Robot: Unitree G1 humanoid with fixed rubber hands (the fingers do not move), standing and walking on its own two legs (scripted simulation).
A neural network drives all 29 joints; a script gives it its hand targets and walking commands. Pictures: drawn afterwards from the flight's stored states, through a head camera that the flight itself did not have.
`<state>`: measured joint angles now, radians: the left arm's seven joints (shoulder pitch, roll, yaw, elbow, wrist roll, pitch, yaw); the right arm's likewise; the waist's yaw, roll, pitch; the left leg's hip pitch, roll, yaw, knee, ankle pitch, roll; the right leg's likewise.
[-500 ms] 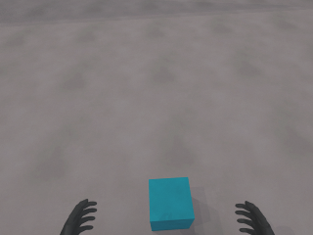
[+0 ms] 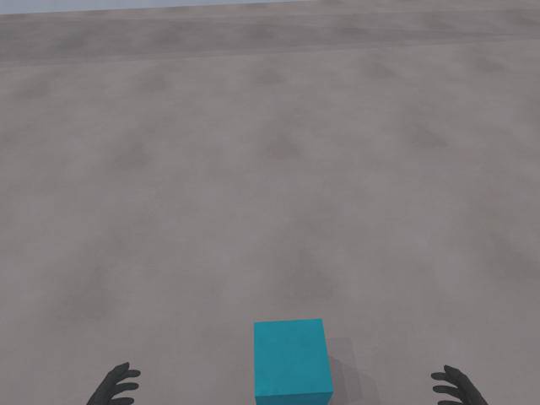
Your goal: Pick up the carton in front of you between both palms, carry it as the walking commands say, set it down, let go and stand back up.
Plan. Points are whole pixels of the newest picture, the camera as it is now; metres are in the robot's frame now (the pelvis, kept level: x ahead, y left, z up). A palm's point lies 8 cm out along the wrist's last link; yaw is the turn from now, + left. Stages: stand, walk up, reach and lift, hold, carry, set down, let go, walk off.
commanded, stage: stand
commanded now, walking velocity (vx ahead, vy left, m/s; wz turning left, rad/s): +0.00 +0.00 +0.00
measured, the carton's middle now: (289, 368) +0.38 -0.02 -0.65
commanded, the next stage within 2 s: none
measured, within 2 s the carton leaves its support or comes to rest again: neither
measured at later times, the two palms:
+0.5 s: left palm out of the picture +0.13 +0.29 -0.08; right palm out of the picture +0.13 -0.29 -0.09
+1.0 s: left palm out of the picture +0.09 +0.30 -0.09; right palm out of the picture +0.10 -0.30 -0.09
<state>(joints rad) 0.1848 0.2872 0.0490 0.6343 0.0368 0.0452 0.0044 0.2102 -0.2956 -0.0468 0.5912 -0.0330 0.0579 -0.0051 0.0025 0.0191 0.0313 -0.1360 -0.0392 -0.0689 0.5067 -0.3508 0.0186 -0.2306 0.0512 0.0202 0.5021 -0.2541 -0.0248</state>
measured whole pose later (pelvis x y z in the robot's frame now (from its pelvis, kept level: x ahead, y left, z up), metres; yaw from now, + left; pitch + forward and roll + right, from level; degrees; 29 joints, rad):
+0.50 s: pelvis +0.01 +0.00 +0.00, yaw +1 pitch -1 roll +0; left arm 0.13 0.34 0.03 0.86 0.03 -0.01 0.02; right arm 0.20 -0.35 -0.02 0.79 -0.03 0.00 -0.03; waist 0.00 0.02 0.01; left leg -0.08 -0.04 -0.08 0.43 -0.33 0.02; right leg -0.18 0.05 0.01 0.45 -0.25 -0.03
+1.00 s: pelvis +0.00 +0.00 +0.01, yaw +1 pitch -2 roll +0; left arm 0.13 0.37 0.02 0.99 0.02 -0.01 0.02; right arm 0.18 -0.38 0.00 0.92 -0.02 -0.01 -0.02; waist 0.01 0.01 0.01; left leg -0.05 -0.04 -0.08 0.37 -0.27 0.02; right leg -0.15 0.05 0.01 0.37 -0.18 -0.03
